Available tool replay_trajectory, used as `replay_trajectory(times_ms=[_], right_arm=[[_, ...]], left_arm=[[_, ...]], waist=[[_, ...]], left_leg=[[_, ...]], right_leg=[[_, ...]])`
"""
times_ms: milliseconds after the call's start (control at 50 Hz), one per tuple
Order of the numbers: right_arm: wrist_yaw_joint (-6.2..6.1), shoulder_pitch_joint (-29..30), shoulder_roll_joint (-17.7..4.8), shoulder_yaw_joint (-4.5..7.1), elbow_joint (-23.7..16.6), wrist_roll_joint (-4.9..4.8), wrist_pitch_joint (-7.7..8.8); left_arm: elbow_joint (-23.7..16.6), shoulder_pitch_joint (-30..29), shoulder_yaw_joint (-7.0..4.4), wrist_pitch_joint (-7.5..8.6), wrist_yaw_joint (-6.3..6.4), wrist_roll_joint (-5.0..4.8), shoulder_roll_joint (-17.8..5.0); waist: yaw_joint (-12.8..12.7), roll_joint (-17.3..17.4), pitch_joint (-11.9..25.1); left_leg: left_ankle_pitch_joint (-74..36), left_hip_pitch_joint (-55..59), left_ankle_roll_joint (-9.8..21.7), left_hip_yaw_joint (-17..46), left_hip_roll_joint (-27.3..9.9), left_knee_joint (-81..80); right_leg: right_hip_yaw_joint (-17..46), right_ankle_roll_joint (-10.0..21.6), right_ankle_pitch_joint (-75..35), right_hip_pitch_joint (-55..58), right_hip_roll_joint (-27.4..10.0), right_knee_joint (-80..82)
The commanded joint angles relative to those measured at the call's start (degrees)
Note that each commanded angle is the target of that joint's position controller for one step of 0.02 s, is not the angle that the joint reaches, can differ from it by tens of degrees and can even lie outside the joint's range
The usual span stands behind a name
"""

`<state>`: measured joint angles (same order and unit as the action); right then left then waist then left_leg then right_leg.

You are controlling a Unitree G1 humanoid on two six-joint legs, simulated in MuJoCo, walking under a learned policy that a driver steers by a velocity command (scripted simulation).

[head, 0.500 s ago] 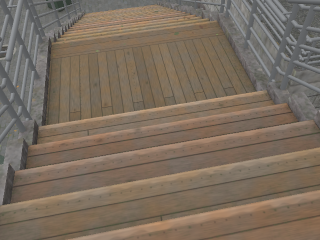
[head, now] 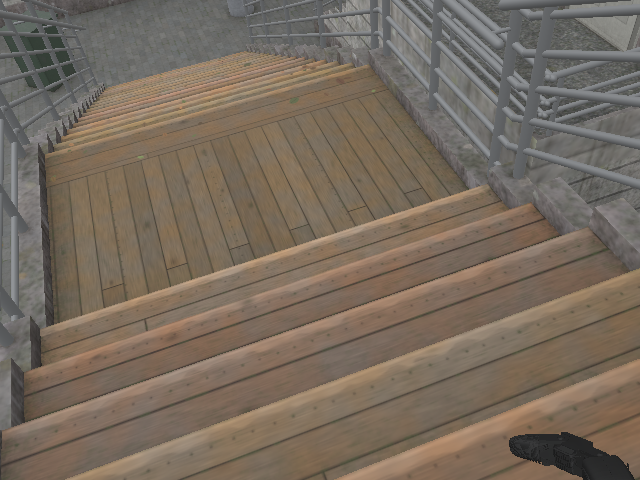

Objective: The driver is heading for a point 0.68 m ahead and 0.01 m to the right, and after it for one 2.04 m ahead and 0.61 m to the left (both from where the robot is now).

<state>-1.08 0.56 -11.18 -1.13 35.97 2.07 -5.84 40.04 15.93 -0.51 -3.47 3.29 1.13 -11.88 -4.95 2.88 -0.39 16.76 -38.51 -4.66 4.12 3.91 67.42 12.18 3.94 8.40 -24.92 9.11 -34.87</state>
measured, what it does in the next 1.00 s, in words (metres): walks ahead, turning right: left foot, then right foot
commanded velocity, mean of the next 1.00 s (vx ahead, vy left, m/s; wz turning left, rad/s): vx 0.16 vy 0.00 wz -0.33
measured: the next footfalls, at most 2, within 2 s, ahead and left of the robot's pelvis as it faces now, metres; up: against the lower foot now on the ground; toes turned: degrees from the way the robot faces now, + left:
left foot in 0.14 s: +0.06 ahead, +0.13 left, +0.00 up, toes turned -11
right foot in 0.74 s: +0.22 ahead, -0.11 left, +0.00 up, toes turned -19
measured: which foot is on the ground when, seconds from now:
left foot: up 0.00-0.12, down 0.14-0.76, up 0.78-1.00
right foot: down 0.00-0.14, up 0.16-0.72, down 0.74-1.00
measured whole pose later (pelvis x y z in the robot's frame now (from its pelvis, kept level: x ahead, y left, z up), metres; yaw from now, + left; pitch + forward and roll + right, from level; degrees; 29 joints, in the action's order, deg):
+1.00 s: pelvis +0.16 -0.02 +0.02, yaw -16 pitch -1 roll -1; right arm -0.1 -20.3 -11.9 0.0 51.1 1.6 -3.9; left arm 53.3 12.1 1.4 1.6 1.8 0.3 -7.8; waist 1.4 3.0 -0.7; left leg 20.2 -17.4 -0.2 2.6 -0.7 47.9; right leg -3.0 5.3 9.7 -13.8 5.0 -24.1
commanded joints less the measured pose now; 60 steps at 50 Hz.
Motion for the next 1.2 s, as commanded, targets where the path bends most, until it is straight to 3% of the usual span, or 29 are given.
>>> replay_trajectory(times_ms=[20,80,120,140,160,180,200,220,260,300,380,460,540,640,680,720,740,760,780,800,820,860,900,960,1040,1080,1120,1140,1200], right_arm=[[0.23,4.0,-4.6,1.04,-5.8,-1.26,2.04],[0.31,-1.1,-3.5,0.53,-5.9,-2.70,2.90],[-0.58,-12.9,-4.4,1.73,-2.1,-2.85,2.83],[-0.95,-17.7,-7.4,2.84,-0.6,-3.02,3.15],[-0.38,-23.6,-10.5,2.26,-1.2,-3.55,3.45],[-0.39,-22.7,-13.8,3.38,-1.7,-1.68,3.57],[-0.61,-22.4,-13.5,3.74,-0.2,-0.33,4.22],[-0.57,-18.5,-12.2,3.56,-0.8,0.09,5.12],[-0.20,-12.9,-9.5,2.81,-2.2,0.45,6.15],[0.27,-11.4,-8.5,2.61,-2.6,0.22,6.69],[0.37,-18.3,-11.4,3.68,-0.8,-1.09,6.99],[0.16,-28.2,-11.8,4.13,3.8,-1.47,7.88],[-0.24,-30.1,-10.2,4.06,6.3,-1.47,8.17],[0.28,-29.7,-9.0,3.61,9.8,-1.22,7.77],[0.78,-29.4,-10.1,3.79,11.0,-0.78,7.32],[0.70,-30.4,-9.6,3.51,12.8,-0.38,6.75],[0.85,-31.0,-9.6,3.58,13.2,-0.66,6.95],[0.50,-32.3,-8.1,3.26,11.1,-1.37,7.20],[1.00,-40.3,-1.8,1.94,11.2,-3.66,6.31],[0.50,-35.8,-7.4,3.36,12.9,-1.78,4.76],[0.76,-32.0,-7.8,3.67,11.7,-1.21,3.95],[1.26,-28.5,-5.7,3.03,11.8,-0.95,2.89],[1.40,-31.2,-3.7,2.13,14.4,-0.94,2.03],[1.05,-29.4,-2.9,1.56,15.1,-0.42,1.79],[0.31,-29.3,-3.2,1.14,17.4,-0.01,1.97],[0.22,-28.3,-2.0,0.33,17.5,-0.41,3.27],[-0.34,-29.0,-6.1,1.12,19.3,-0.93,4.11],[-0.40,-27.7,-5.5,0.90,19.1,-1.42,4.43],[0.23,-22.9,-3.9,0.32,18.8,-1.64,5.45]], left_arm=[[-5.0,-0.9,-3.65,-0.23,-0.94,0.59,-10.7],[-6.2,-3.7,-4.11,-1.01,-2.78,1.18,-11.3],[-6.7,-4.3,-4.42,-0.76,-2.83,-0.14,-11.0],[-5.7,-2.9,-4.64,-0.52,-2.29,-0.49,-9.6],[-6.8,-2.7,-3.22,-0.10,-1.72,-0.73,-2.1],[-10.9,-13.9,-4.83,1.65,-1.61,-0.20,-7.9],[-11.3,-16.2,-5.57,2.44,-1.58,0.87,-10.3],[-9.7,-13.4,-5.42,2.56,-1.87,1.16,-9.8],[-6.3,-7.5,-5.09,1.86,-3.05,1.46,-8.2],[-6.0,-6.5,-4.67,0.86,-4.31,1.57,-7.7],[-5.5,-8.4,-4.19,0.12,-4.50,1.55,-7.9],[-4.1,-10.6,-4.04,0.35,-3.83,1.64,-6.4],[-3.7,-16.0,-2.94,1.25,-3.97,1.14,-3.4],[-3.4,-19.6,-0.47,3.01,-6.16,0.23,0.8],[-1.7,-18.6,-0.14,2.77,-5.89,-0.01,0.4],[2.1,-9.1,-0.30,3.47,-4.70,-0.20,-0.5],[4.1,-2.6,-0.58,4.39,-3.86,0.18,-2.2],[5.5,5.0,-1.34,5.55,-3.15,0.79,-6.8],[8.1,5.5,-1.71,5.67,-2.11,-0.94,-7.9],[8.4,6.0,-0.87,5.44,-2.21,-3.15,-4.1],[8.2,0.7,-0.17,5.30,-2.13,-2.94,-2.9],[6.6,-7.5,0.89,5.10,-1.52,-1.27,-0.1],[7.6,-8.3,0.64,5.35,-1.19,-0.10,-1.3],[9.7,-7.5,1.04,6.01,-1.29,-0.86,-0.9],[11.7,-6.7,1.20,6.37,-1.31,-1.17,-2.2],[13.7,-5.1,0.81,5.16,-1.03,-1.04,-3.2],[14.9,-1.1,0.09,4.38,-0.98,-1.14,-3.3],[15.9,0.3,-0.18,4.19,-1.03,-1.68,-3.3],[17.9,-1.6,-0.79,3.57,-1.57,-1.65,-3.4]], waist=[[0.1,-13.4,2.7],[1.7,-13.4,2.9],[6.4,-11.2,2.4],[8.6,-3.5,1.8],[9.8,6.5,3.2],[13.1,5.9,-3.0],[10.7,4.1,-5.4],[7.7,6.2,-4.4],[3.0,8.5,-1.6],[0.7,7.4,-0.6],[3.4,1.3,-3.2],[7.7,1.1,-4.8],[9.6,2.6,-5.9],[8.3,5.2,-3.3],[8.6,5.9,-3.1],[5.2,4.3,-0.8],[2.2,2.1,2.5],[1.6,-3.4,11.1],[6.3,-16.5,19.2],[3.3,-10.1,14.4],[4.9,-10.6,7.2],[6.9,-9.7,3.1],[8.3,-8.8,5.3],[8.8,-8.3,2.8],[8.6,-7.1,2.4],[8.8,-6.0,-0.7],[5.5,0.8,-1.4],[4.6,1.9,-0.9],[5.0,3.2,-1.1]], left_leg=[[4.8,2.3,2.1,-0.5,0.5,-10.2],[8.1,17.0,4.7,-2.3,2.4,-23.4],[3.5,35.6,6.8,-3.3,2.4,-41.7],[9.4,45.8,6.4,5.2,-4.2,-44.9],[26.0,50.7,6.8,22.5,-21.6,-45.7],[22.5,47.2,9.9,34.9,-23.1,-52.9],[23.3,43.3,9.7,33.0,-21.8,-52.5],[22.9,38.8,8.7,26.3,-18.6,-51.2],[19.3,27.6,7.9,16.3,-13.7,-50.9],[18.5,20.2,8.2,13.1,-12.6,-51.0],[19.2,21.1,8.0,12.5,-13.7,-52.4],[14.1,31.6,9.5,11.8,-15.2,-53.3],[0.5,37.4,11.6,8.3,-15.1,-52.2],[-33.5,33.6,14.3,0.5,-15.0,-48.7],[-40.6,32.3,15.0,-0.8,-14.6,-47.0],[-46.1,35.3,14.8,-1.5,-13.6,-38.4],[-43.2,33.0,12.9,-3.7,-12.4,-30.9],[-19.2,24.3,10.1,-4.4,-10.9,-19.8],[22.0,14.2,7.8,-2.9,-3.3,-9.5],[21.6,12.0,6.5,0.7,-3.0,-9.4],[19.4,11.3,5.7,0.6,-3.6,-9.0],[12.0,18.6,4.6,-0.3,-5.1,-16.5],[6.0,29.3,3.8,-3.3,-3.1,-14.8],[2.9,31.2,4.0,-3.6,-3.4,-19.0],[0.5,33.6,5.4,-2.8,-4.5,-20.3],[-3.9,32.2,5.1,-4.2,-4.2,-37.1],[-16.6,31.5,5.5,0.5,-7.5,-41.5],[-20.3,31.5,5.9,2.2,-9.6,-43.4],[-7.3,26.8,6.7,4.3,-10.4,-49.6]], right_leg=[[23.3,9.1,20.4,9.1,-13.6,18.5],[22.3,7.8,19.3,3.5,-11.1,20.4],[20.5,3.4,31.1,-6.3,-7.0,18.5],[13.5,0.5,32.6,-17.5,-1.3,2.4],[0.1,-2.0,35.8,-31.7,4.4,-21.6],[1.3,-4.3,30.5,-47.4,5.8,-24.7],[2.7,-5.2,24.0,-48.8,3.7,-30.4],[1.4,-4.9,18.1,-46.4,3.2,-36.0],[-1.8,-4.7,9.8,-39.1,2.1,-48.4],[-3.8,-5.3,6.0,-35.9,0.9,-57.0],[-3.5,-6.0,-0.9,-38.2,-1.1,-57.4],[-1.3,-5.8,-4.3,-40.9,-2.4,-46.8],[-2.9,-5.9,-6.8,-37.5,-4.8,-30.0],[-13.9,-3.8,-4.5,-12.9,-8.5,-8.3],[-17.4,-2.4,2.4,-3.7,-6.6,-5.2],[-16.5,-0.7,2.3,6.1,-4.9,4.9],[-13.1,0.5,-8.2,16.6,-7.4,10.8],[-0.2,2.7,-31.9,32.7,-20.0,6.4],[13.6,14.0,-52.0,42.0,-31.6,3.7],[13.5,14.3,-37.4,33.5,-28.5,9.0],[9.3,13.0,-27.5,26.5,-26.1,13.2],[0.9,8.9,-21.3,15.3,-21.2,18.5],[-5.4,7.8,-21.4,7.3,-17.9,19.9],[-7.8,7.1,-17.7,3.9,-16.2,20.0],[-5.6,8.7,-22.9,2.6,-19.1,16.7],[-6.7,6.0,-20.5,6.8,-15.3,13.9],[-6.8,3.9,-19.0,10.8,-12.5,11.1],[-7.1,3.1,-15.5,12.3,-11.7,11.5],[-7.5,1.2,-5.6,19.1,-10.4,14.6]])
Velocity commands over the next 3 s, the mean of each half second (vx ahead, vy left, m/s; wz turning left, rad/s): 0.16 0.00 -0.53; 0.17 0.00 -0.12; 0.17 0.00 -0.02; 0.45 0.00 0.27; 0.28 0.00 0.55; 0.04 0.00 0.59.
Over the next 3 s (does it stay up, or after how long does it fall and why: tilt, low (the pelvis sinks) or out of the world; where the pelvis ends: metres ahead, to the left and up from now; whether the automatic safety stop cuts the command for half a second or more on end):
stays up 0.58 -0.18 -0.17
